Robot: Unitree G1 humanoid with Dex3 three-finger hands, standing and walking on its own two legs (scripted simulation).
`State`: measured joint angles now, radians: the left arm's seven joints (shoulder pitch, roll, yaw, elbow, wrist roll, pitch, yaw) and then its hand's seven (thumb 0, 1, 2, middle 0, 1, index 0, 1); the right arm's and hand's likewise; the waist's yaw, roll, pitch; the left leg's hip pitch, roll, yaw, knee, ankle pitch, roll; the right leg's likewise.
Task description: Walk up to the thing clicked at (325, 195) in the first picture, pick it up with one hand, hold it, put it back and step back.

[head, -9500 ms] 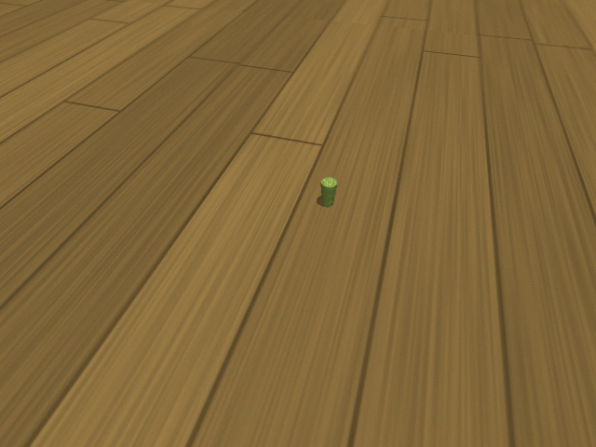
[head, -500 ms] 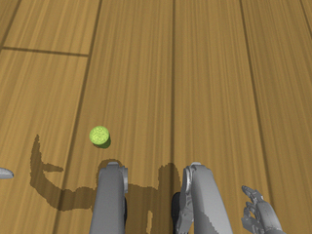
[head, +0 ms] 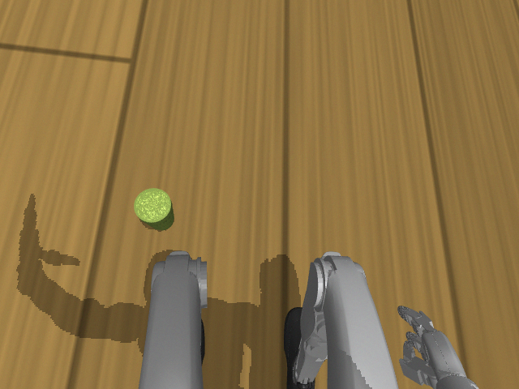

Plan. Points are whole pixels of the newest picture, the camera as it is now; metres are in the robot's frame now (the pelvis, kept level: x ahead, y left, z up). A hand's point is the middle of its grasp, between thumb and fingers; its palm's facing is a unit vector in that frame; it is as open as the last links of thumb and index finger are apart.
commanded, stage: go down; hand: left
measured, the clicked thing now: (158, 213) +0.44 +0.23 -0.35
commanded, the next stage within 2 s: approach in 0.80 s
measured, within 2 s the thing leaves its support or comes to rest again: neither
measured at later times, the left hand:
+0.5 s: hand out of the picture +0.35 +0.42 -0.03, palm faces +0.24 -0.96 -0.14, open 17.3 cm
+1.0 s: hand out of the picture +0.36 +0.43 -0.04, palm faces +0.25 -0.96 -0.11, open 17.4 cm
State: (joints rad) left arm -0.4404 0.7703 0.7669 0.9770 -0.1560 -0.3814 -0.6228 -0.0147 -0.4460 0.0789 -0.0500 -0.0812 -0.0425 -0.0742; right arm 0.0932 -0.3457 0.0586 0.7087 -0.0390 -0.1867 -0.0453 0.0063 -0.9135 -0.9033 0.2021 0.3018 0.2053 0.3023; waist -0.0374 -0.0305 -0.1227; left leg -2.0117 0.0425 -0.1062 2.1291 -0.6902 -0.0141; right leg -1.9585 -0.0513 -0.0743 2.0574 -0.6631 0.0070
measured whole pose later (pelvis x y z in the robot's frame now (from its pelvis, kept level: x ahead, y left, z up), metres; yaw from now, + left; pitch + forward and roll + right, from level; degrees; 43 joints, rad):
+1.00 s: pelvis +0.00 +0.00 -0.05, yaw -1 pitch +31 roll -7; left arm -0.56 0.88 0.84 1.09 -0.20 -0.42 -0.70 -0.02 -0.52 0.09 -0.05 -0.08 -0.03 -0.09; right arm 0.08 -0.37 0.10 0.72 -0.05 -0.17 -0.02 0.00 -0.92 -0.91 0.20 0.30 0.20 0.30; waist -0.06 -0.04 -0.08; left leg -2.15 0.03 -0.12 2.29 -0.70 -0.01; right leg -2.09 -0.05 -0.07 2.21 -0.67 0.02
